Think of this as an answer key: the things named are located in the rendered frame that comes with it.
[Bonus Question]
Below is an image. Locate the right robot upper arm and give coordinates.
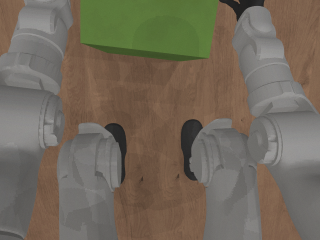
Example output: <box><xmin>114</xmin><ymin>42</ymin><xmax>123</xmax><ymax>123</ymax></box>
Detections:
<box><xmin>247</xmin><ymin>110</ymin><xmax>320</xmax><ymax>240</ymax></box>

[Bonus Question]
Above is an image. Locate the right robot thigh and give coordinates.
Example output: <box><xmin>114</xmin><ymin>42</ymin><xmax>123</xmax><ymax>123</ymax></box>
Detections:
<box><xmin>193</xmin><ymin>128</ymin><xmax>262</xmax><ymax>240</ymax></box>

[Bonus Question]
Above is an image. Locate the robot right hand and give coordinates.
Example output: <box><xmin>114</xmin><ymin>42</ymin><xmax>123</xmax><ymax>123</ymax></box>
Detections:
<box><xmin>219</xmin><ymin>0</ymin><xmax>265</xmax><ymax>22</ymax></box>

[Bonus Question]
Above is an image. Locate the robot right forearm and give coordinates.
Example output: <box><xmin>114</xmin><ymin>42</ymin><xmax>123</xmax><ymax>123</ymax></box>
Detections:
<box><xmin>231</xmin><ymin>6</ymin><xmax>320</xmax><ymax>117</ymax></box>

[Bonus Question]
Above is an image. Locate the robot right shin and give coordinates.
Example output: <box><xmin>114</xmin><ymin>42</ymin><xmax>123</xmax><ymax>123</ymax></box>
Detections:
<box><xmin>189</xmin><ymin>118</ymin><xmax>257</xmax><ymax>179</ymax></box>

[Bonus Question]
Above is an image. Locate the carton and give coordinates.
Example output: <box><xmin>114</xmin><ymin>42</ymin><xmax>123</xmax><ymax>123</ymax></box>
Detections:
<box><xmin>80</xmin><ymin>0</ymin><xmax>219</xmax><ymax>62</ymax></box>

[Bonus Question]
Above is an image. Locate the left robot upper arm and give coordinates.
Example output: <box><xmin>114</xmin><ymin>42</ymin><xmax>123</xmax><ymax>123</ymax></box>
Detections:
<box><xmin>0</xmin><ymin>85</ymin><xmax>65</xmax><ymax>240</ymax></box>

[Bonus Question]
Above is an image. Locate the robot left forearm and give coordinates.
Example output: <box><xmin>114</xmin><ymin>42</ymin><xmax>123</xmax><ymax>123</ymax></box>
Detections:
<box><xmin>0</xmin><ymin>0</ymin><xmax>74</xmax><ymax>95</ymax></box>

